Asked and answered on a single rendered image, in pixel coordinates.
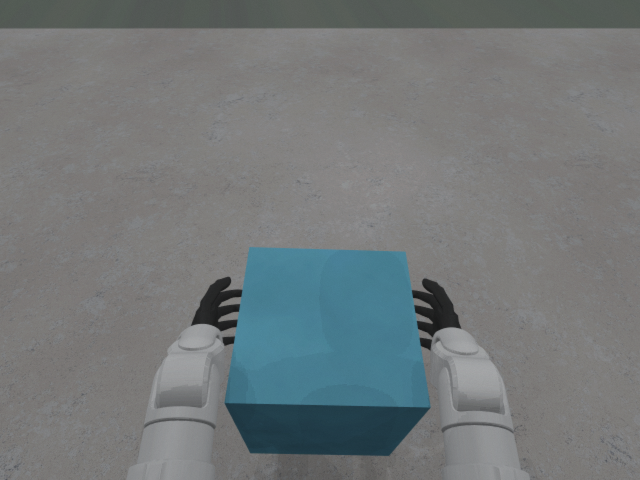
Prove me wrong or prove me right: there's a carton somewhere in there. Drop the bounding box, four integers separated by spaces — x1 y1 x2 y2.
224 247 431 456

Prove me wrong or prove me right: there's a left robot hand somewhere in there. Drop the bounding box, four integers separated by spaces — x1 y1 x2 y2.
191 277 242 346

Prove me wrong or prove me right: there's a robot right forearm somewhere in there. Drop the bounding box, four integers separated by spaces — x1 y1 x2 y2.
430 327 530 480

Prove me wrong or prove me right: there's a right robot hand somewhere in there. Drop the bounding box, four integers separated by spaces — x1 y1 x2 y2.
412 278 461 350

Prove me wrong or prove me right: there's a robot left forearm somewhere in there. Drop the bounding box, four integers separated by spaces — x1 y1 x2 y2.
126 324 224 480

